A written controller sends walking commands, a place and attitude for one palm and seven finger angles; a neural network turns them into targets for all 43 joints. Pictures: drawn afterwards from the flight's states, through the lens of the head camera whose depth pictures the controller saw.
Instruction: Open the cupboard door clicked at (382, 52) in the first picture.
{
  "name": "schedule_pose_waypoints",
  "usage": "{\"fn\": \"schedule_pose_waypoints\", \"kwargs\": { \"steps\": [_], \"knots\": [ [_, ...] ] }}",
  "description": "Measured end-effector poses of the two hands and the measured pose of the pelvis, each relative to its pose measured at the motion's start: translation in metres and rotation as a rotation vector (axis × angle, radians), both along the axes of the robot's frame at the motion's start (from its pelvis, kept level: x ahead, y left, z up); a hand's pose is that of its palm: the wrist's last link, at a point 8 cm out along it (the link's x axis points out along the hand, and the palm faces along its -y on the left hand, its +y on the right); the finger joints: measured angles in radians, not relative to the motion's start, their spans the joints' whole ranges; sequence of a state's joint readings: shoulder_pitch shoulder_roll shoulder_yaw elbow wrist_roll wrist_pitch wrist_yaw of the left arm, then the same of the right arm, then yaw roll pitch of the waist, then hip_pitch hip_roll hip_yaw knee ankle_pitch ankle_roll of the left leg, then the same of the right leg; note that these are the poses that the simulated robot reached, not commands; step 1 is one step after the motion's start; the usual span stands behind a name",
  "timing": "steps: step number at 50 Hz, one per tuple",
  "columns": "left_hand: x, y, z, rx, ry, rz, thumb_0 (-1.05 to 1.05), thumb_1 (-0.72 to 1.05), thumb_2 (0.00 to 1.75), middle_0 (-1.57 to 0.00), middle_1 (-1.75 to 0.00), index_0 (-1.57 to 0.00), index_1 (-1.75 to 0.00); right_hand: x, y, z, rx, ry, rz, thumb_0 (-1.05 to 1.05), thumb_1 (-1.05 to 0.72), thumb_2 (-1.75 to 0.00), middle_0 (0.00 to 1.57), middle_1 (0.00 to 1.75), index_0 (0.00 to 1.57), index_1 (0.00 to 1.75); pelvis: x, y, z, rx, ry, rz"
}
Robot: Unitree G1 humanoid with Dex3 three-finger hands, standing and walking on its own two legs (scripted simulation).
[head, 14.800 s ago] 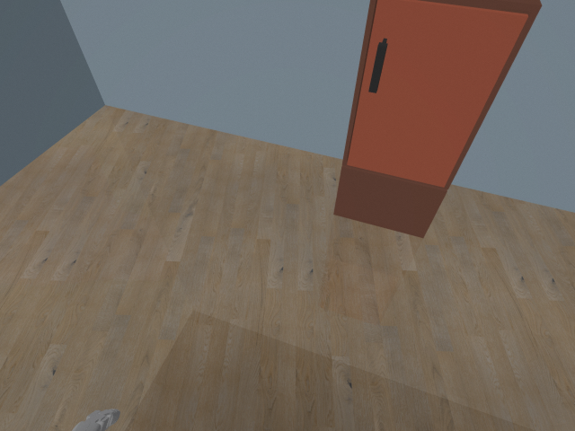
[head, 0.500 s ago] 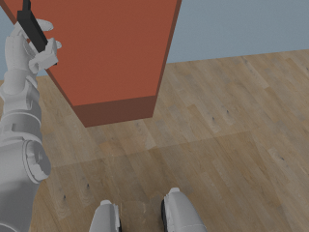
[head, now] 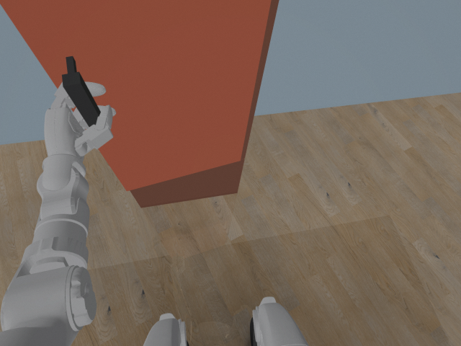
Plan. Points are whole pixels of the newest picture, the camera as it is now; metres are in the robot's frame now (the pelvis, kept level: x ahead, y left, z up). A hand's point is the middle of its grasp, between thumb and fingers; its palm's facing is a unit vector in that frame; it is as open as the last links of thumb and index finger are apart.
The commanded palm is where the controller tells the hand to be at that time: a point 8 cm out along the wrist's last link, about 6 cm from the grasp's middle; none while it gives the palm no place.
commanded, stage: pull the door open along its arc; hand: left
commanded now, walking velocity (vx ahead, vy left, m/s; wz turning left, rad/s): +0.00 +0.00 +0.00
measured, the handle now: (88, 101) +0.53 +0.21 +0.06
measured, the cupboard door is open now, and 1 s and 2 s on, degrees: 8 44 47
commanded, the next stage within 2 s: open thumb and fingers to let go in 0.72 s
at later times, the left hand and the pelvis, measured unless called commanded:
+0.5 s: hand (164, 186) +0.36 +0.08 +0.06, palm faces +0.49 -0.87 +0.01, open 6.3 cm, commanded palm +0.30 +0.10 +0.06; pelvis +0.01 -0.02 +0.01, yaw +3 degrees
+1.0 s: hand (192, 202) +0.33 +0.04 +0.06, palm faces +0.47 -0.88 -0.04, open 6.6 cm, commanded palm +0.27 +0.07 +0.06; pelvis +0.00 -0.05 +0.01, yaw +5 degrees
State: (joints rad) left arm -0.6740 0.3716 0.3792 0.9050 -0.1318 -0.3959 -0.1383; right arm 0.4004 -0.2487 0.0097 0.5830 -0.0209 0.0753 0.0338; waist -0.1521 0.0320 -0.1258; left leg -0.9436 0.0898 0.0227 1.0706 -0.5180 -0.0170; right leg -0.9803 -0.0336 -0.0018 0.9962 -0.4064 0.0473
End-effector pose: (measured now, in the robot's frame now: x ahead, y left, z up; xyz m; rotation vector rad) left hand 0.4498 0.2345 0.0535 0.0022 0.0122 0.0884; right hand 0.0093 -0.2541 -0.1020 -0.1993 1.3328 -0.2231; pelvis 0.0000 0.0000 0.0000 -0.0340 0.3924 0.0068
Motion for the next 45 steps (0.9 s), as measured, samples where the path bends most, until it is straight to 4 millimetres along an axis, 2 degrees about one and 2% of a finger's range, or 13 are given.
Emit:
{"fn": "schedule_pose_waypoints", "kwargs": {
  "steps": [5,14,20,27,37,41,45],
  "knots": [
    [-0.034,-0.014,0.0,-0.014,-0.01,-0.01,0.0,0.68,0.71,-0.34,-1.35,-0.34,-1.35,0.034,0.001,0.007,0.013,-0.092,0.031,0.0,-0.9,-0.9,0.2,0.3,0.2,0.3,0.008,0.001,0.008,0.004,-0.032,0.003],
    [-0.088,-0.061,-0.002,-0.113,-0.032,0.292,0.03,0.65,0.75,-0.3,-1.35,-0.36,-1.3,0.111,0.013,0.011,0.054,-0.284,0.18,0.0,-0.9,-0.9,0.2,0.3,0.2,0.3,0.01,-0.003,0.01,0.014,-0.067,0.023],
    [-0.116,-0.094,0.002,-0.057,-0.016,0.419,0.02,0.67,0.76,-0.3,-1.33,-0.33,-1.31,0.146,0.027,0.01,0.101,-0.366,0.256,0.0,-0.9,-0.9,0.2,0.3,0.2,0.3,0.009,-0.01,0.009,0.023,-0.084,0.036],
    [-0.142,-0.123,0.005,0.002,-0.001,0.411,0.02,0.67,0.75,-0.3,-1.32,-0.31,-1.32,0.159,0.029,0.01,0.12,-0.398,0.283,0.0,-0.9,-0.9,0.2,0.3,0.2,0.3,0.007,-0.022,0.011,0.033,-0.117,0.05],
    [-0.169,-0.157,0.009,0.025,0.039,0.312,0.03,0.66,0.71,-0.29,-1.3,-0.33,-1.33,0.165,0.014,0.016,0.126,-0.446,0.278,0.01,-0.9,-0.9,0.2,0.3,0.2,0.3,0.008,-0.038,0.015,0.042,-0.154,0.06],
    [-0.173,-0.165,0.01,0.036,0.043,0.302,0.03,0.65,0.71,-0.3,-1.31,-0.34,-1.34,0.171,0.008,0.019,0.119,-0.474,0.281,0.01,-0.9,-0.9,0.2,0.3,0.2,0.3,0.008,-0.043,0.015,0.047,-0.165,0.064],
    [-0.168,-0.162,0.008,0.04,0.035,0.355,0.02,0.63,0.75,-0.33,-1.32,-0.35,-1.34,0.176,0.003,0.016,0.103,-0.48,0.301,0.01,-0.9,-0.9,0.2,0.3,0.2,0.3,0.003,-0.048,0.012,0.052,-0.166,0.072]
  ]
}}
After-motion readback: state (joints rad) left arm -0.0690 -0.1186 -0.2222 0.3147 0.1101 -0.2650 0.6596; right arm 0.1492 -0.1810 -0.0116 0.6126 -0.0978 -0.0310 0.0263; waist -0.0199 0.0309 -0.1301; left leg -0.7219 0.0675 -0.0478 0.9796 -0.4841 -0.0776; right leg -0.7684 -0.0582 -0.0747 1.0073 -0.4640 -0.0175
